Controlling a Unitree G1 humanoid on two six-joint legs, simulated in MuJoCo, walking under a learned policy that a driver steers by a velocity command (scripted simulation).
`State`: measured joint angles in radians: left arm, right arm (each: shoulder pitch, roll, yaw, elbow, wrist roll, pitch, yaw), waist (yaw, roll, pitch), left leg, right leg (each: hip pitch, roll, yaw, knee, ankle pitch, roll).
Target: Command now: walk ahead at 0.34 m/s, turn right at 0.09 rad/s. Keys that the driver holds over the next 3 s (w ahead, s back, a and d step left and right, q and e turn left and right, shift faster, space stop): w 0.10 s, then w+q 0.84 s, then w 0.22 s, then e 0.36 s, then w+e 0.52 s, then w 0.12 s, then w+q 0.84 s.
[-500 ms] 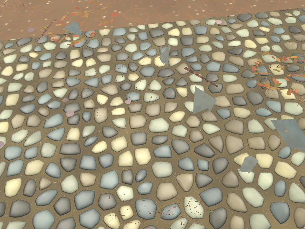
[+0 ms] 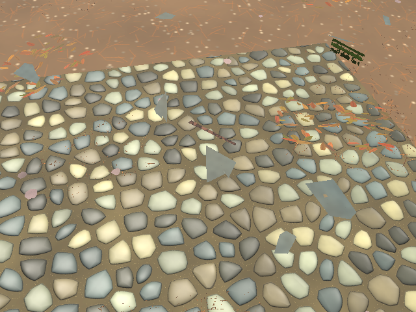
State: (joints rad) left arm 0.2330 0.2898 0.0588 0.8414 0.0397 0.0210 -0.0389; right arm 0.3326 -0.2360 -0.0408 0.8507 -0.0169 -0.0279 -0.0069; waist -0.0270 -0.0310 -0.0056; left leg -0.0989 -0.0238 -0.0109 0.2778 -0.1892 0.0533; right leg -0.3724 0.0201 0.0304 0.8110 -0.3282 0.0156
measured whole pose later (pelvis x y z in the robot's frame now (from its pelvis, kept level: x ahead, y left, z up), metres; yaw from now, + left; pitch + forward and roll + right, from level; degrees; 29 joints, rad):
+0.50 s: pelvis +0.17 -0.03 -0.01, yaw +10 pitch +1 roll -1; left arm 0.41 0.21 0.02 0.95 0.02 -0.09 0.01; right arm 0.15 -0.25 -0.05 0.84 -0.03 -0.01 0.07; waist 0.03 0.04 0.03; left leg -0.68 0.05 0.03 0.83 -0.06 0.04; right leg 0.10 0.05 -0.18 0.18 -0.30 -0.04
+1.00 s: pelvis +0.44 +0.06 -0.01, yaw +27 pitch +1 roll +0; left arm 0.09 0.27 0.03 0.76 0.05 -0.02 -0.02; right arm 0.39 -0.27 -0.07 0.88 0.00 -0.05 0.01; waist -0.06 -0.04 0.05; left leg -0.06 -0.16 -0.11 0.28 -0.23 0.14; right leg -0.69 -0.12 0.04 0.83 -0.07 0.06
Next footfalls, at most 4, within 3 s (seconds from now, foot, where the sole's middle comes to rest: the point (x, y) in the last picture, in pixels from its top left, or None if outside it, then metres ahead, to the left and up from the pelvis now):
0.16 right None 0.10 -0.12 -0.79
0.64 left None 0.40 0.09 -0.79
1.20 right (176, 246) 0.77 0.09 -0.79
1.72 left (120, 252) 0.74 0.28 -0.79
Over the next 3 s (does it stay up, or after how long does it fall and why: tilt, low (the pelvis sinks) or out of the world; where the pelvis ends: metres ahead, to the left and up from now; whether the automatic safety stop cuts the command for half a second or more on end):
stays up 1.30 0.24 -0.01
